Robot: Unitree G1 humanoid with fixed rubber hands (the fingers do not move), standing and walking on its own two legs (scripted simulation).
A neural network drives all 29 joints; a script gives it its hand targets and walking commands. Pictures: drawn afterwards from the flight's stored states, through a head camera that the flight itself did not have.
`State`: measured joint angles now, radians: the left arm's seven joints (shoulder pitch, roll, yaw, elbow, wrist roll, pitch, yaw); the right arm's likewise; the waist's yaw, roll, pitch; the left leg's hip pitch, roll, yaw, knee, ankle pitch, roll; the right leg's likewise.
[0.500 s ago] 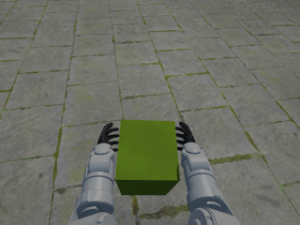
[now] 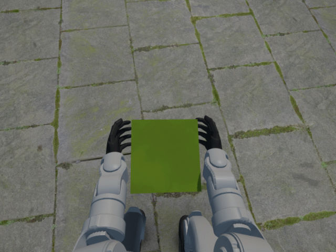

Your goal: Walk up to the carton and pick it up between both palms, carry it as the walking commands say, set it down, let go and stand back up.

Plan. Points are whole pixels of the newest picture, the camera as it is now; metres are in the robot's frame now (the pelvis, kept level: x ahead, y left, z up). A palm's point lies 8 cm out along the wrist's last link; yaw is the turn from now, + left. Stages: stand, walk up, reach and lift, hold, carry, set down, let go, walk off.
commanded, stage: set down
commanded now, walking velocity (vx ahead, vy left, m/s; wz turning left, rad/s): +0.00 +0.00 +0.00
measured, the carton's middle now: (163, 157) +0.36 +0.02 -0.14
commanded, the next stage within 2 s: none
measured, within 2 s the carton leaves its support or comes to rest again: neither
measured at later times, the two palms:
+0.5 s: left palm (119, 149) +0.38 +0.15 -0.15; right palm (202, 146) +0.40 -0.09 -0.14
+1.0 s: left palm (124, 148) +0.41 +0.16 -0.24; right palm (196, 144) +0.43 -0.09 -0.23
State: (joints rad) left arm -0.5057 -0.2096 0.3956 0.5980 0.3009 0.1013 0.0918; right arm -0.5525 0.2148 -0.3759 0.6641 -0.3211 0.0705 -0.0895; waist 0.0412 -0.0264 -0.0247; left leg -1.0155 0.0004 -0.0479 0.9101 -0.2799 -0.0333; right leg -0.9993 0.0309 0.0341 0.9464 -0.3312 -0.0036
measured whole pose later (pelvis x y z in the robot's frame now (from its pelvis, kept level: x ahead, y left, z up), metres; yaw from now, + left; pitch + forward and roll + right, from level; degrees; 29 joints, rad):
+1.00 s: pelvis -0.02 +0.01 -0.15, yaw +0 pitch +37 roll -1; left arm -0.80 -0.13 0.40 0.67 0.20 0.14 0.15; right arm -0.85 0.11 -0.38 0.74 -0.22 0.13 -0.11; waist 0.02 -0.02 -0.11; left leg -1.74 -0.04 -0.05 1.57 -0.48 -0.03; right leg -1.71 0.05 0.05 1.60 -0.54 0.04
